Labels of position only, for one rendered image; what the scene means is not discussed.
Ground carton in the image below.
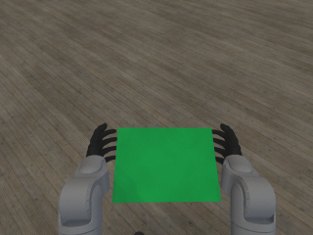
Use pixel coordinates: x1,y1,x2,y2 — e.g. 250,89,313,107
112,127,221,203

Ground robot left hand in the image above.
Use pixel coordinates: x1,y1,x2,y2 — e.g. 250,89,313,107
86,123,117,163

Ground left robot forearm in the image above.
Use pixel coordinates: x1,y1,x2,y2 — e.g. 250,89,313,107
58,155,111,235

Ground right robot forearm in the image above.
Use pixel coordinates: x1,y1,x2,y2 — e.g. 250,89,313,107
220,155,277,235

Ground robot right hand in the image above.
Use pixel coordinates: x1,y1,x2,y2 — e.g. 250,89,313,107
211,123,242,165

